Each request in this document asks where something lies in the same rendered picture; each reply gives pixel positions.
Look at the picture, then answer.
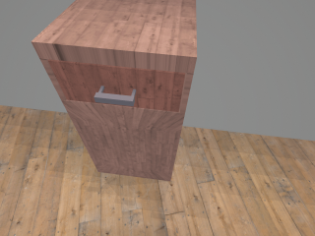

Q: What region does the cabinet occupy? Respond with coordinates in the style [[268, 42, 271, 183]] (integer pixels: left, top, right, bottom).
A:
[[31, 0, 197, 182]]

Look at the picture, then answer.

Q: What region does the handle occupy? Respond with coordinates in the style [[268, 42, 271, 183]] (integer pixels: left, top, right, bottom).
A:
[[94, 86, 136, 106]]

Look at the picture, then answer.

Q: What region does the drawer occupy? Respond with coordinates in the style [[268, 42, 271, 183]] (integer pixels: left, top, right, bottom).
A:
[[47, 59, 185, 112]]

